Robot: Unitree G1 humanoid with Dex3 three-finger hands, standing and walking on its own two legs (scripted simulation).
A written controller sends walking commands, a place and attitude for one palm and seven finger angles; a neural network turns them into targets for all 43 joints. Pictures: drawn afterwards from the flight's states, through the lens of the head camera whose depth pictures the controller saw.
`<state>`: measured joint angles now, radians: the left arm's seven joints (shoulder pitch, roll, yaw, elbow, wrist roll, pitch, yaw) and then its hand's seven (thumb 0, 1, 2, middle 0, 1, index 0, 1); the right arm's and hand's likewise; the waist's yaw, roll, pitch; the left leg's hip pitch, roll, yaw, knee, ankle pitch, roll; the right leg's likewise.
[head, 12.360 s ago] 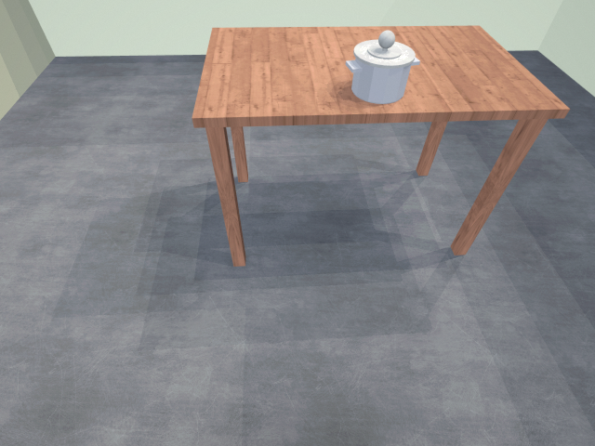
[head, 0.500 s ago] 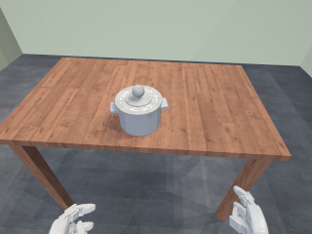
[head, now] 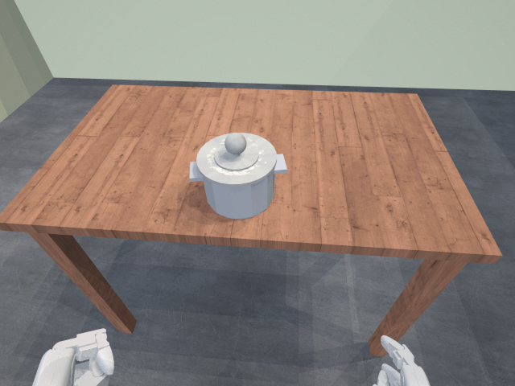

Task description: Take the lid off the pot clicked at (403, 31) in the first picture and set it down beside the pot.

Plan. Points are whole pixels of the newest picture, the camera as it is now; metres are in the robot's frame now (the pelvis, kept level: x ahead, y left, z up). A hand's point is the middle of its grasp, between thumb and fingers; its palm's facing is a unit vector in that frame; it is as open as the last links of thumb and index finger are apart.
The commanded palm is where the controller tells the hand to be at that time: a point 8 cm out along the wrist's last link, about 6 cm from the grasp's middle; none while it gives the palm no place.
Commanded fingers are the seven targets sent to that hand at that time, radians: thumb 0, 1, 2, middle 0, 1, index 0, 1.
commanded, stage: raise the hand higher, near the body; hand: left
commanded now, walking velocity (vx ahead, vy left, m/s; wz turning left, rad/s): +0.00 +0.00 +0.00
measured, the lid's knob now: (235, 143) +0.53 +0.10 +0.10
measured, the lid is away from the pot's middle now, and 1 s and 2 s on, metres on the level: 0.00 0.00 0.00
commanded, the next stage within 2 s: reach forward and open the fingers in 0.66 s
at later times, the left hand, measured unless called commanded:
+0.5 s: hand (90, 332) +0.16 +0.24 +0.07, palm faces +0.30 -0.88 -0.38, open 3.1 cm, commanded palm +0.11 +0.27 +0.10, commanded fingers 0.00 0.90 0.90 -1.30 -1.50 -1.30 -1.50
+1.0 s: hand (64, 299) +0.19 +0.27 +0.10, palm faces +0.02 -0.11 -0.99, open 2.9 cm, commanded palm +0.16 +0.27 +0.15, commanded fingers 0.00 0.50 1.11 -1.16 -1.04 -1.16 -1.04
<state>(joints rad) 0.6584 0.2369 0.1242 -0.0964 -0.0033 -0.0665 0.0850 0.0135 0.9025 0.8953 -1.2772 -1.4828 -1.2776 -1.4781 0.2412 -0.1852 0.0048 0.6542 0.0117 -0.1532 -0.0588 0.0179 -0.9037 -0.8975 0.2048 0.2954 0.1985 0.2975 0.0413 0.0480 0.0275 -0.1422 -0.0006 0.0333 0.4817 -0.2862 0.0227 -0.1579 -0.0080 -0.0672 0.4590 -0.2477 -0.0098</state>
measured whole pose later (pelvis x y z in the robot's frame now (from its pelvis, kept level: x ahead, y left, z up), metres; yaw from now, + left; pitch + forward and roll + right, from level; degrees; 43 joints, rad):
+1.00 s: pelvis +0.00 +0.00 +0.00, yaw -2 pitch +1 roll +0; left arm 0.54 0.56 0.14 -0.44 0.74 0.12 0.09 0.01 0.76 0.95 -1.25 -1.34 -1.25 -1.34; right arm 0.13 -0.27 0.01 0.58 0.02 0.07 0.00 0.02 -0.91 -0.90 0.20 0.30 0.20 0.30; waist 0.09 0.11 0.00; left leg -0.22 0.00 0.07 0.50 -0.30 0.03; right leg -0.26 -0.01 -0.03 0.50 -0.26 -0.01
